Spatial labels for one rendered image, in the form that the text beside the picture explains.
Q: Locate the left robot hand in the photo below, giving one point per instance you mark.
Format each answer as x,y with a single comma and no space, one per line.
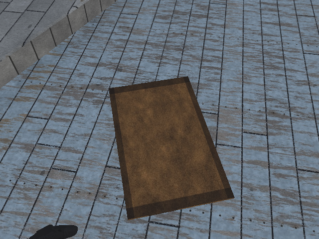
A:
56,232

